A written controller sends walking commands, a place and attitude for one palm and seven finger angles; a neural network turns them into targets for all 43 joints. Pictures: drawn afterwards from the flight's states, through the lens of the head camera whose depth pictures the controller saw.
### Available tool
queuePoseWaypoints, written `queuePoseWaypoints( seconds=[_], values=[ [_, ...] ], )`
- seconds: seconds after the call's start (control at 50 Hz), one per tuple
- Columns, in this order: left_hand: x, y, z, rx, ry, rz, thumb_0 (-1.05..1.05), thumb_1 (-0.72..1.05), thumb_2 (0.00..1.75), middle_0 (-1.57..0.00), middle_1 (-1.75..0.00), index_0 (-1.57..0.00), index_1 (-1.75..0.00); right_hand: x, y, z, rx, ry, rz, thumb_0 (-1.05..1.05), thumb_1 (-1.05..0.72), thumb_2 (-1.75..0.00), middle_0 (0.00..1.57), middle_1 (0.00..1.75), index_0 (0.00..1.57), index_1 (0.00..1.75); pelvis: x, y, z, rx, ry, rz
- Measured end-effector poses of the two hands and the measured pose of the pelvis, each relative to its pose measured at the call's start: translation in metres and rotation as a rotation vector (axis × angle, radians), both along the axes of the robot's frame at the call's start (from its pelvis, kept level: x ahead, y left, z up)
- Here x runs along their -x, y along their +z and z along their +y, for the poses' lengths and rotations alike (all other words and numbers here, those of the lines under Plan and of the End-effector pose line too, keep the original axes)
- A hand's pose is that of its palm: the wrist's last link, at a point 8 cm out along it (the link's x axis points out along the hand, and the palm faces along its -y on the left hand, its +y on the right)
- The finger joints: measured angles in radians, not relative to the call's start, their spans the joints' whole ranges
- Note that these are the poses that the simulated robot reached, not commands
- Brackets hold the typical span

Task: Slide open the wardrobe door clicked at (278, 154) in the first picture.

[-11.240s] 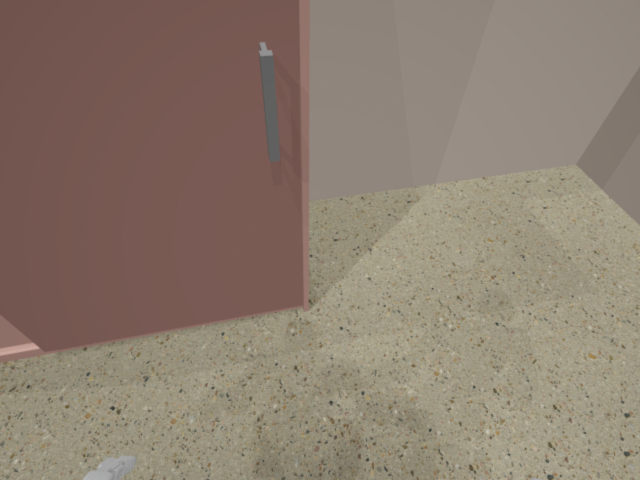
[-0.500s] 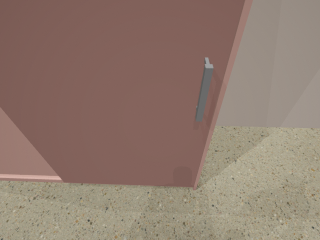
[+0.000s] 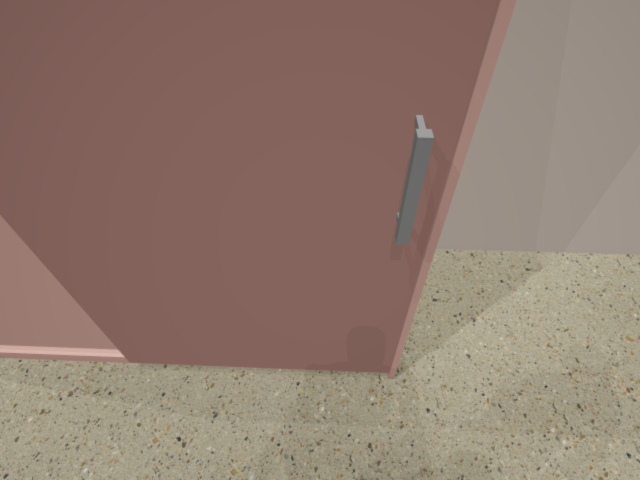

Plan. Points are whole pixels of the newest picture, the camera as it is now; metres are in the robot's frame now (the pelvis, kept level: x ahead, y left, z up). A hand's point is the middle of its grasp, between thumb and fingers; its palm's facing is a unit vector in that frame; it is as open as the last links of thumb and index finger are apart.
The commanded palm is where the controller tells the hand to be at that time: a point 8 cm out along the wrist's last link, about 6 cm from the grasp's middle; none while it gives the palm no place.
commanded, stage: look again from close up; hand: right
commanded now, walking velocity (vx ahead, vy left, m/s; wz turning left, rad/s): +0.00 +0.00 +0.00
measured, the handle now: (410, 184) +0.54 -0.11 +0.08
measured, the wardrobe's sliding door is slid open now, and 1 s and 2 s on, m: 0.00 0.00 0.00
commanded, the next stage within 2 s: raise the hand with hooked fingers in 0.82 s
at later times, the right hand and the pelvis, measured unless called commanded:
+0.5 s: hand out of the picture +0.00 -0.17 -0.18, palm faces +0.01 +0.98 -0.17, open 7.4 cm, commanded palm none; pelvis +0.01 +0.00 +0.00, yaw +0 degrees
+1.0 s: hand out of the picture +0.07 -0.18 -0.14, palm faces +0.16 +0.96 -0.21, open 7.3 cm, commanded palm +0.12 -0.22 -0.06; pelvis +0.02 +0.01 +0.00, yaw +0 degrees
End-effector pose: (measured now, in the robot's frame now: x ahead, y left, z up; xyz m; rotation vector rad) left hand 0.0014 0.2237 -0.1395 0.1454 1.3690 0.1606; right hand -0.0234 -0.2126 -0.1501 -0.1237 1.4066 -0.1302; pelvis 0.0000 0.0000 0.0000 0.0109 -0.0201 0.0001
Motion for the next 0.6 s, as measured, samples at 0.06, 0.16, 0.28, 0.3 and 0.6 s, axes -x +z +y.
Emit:
queuePoseWaypoints(
  seconds=[0.06,0.16,0.28,0.3,0.6],
  values=[
    [-0.002,0.0,0.0,0.001,0.0,0.0,0.01,0.91,0.9,-0.2,-0.3,-0.2,-0.3,-0.003,0.001,-0.001,0.003,0.001,0.0,0.0,-0.9,-0.9,0.2,0.3,0.2,0.3,-0.002,0.0,0.0,0.001,0.001,0.0],
    [-0.006,0.001,0.001,-0.002,-0.002,-0.004,0.01,0.91,0.9,-0.2,-0.3,-0.2,-0.3,-0.008,0.0,-0.002,0.006,0.003,-0.006,0.0,-0.9,-0.9,0.2,0.3,0.2,0.3,-0.005,0.0,0.001,0.002,0.002,-0.003],
    [-0.011,0.001,0.002,-0.004,-0.007,-0.008,0.01,0.91,0.9,-0.2,-0.3,-0.2,-0.3,-0.015,0.001,-0.003,0.008,0.005,-0.013,0.0,-0.9,-0.9,0.2,0.3,0.2,0.3,-0.008,0.001,0.001,0.003,0.001,-0.004],
    [-0.012,0.001,0.002,-0.004,-0.007,-0.009,0.01,0.91,0.9,-0.2,-0.3,-0.2,-0.3,-0.016,0.001,-0.003,0.009,0.005,-0.014,0.0,-0.9,-0.9,0.2,0.3,0.2,0.3,-0.009,0.001,0.001,0.004,0.001,-0.004],
    [-0.021,0.001,0.004,-0.005,-0.013,-0.011,0.01,0.91,0.9,-0.2,-0.3,-0.2,-0.3,-0.022,0.002,-0.003,0.011,0.003,-0.009,0.0,-0.9,-0.9,0.2,0.3,0.2,0.3,-0.016,0.002,0.002,0.007,0.001,-0.004]
  ],
)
